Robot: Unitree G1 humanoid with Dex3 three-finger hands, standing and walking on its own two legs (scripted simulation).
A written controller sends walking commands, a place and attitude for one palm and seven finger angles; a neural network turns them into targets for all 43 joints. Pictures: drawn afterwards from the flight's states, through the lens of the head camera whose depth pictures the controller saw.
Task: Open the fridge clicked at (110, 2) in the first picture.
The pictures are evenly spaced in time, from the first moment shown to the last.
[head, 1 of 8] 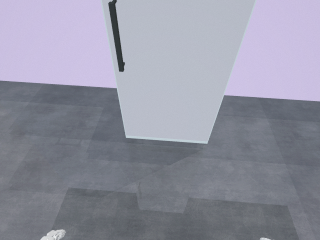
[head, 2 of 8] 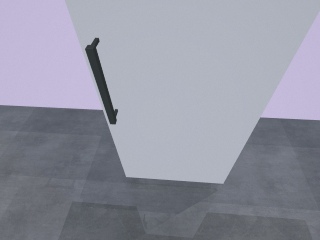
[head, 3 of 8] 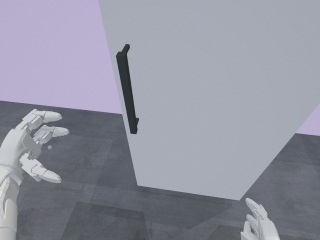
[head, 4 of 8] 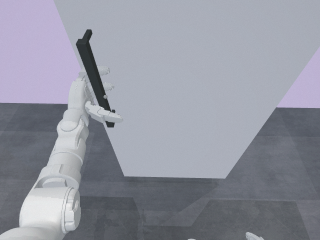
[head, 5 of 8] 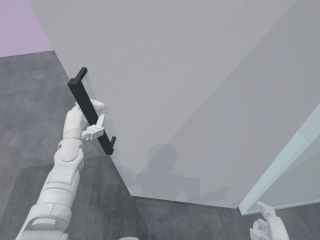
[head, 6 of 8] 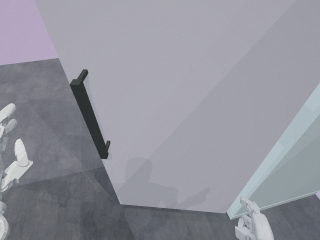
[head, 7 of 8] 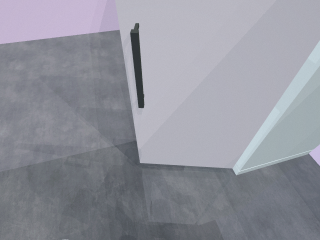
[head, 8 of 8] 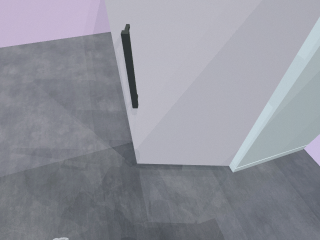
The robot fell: no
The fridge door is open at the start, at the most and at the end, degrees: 0 76 71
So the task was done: yes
